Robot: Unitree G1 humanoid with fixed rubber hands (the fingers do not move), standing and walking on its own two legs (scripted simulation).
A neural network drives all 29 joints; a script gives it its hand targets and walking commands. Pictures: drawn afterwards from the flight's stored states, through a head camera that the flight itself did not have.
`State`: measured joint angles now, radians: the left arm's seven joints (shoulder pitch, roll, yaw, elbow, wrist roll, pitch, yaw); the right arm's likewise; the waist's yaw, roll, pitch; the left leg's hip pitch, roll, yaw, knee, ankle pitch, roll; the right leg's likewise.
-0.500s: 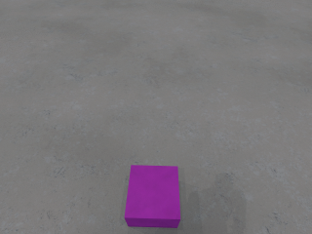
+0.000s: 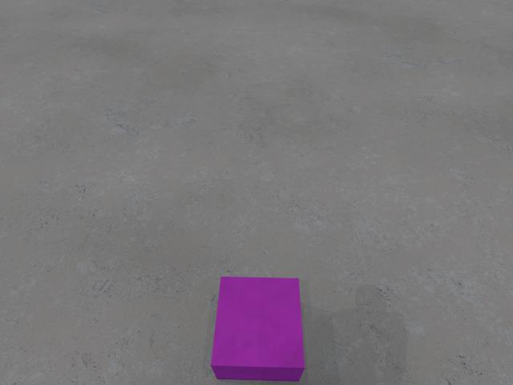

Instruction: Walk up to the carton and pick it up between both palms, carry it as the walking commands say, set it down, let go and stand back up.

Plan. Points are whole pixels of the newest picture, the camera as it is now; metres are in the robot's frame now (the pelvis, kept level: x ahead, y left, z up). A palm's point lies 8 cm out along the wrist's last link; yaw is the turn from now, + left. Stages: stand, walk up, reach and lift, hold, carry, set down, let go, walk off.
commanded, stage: walk up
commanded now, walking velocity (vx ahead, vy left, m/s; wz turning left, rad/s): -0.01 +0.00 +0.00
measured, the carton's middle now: (258, 327) +0.44 +0.01 -0.68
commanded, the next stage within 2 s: none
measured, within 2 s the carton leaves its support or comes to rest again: neither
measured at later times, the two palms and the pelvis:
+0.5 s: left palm out of the picture +0.01 +0.22 -0.15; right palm out of the picture +0.01 -0.20 -0.15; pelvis +0.01 +0.01 +0.00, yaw -1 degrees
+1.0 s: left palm out of the picture +0.00 +0.23 -0.16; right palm out of the picture +0.00 -0.21 -0.15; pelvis +0.00 +0.01 -0.01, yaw -1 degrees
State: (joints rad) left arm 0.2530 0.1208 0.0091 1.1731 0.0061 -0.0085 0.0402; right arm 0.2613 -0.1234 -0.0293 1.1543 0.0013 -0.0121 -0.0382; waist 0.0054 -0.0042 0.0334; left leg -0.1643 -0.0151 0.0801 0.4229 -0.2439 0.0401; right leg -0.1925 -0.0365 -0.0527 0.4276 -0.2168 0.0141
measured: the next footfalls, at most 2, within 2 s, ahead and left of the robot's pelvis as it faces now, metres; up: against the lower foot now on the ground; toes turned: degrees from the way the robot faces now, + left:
none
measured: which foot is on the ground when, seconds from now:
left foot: down 0.00-1.00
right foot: down 0.00-1.00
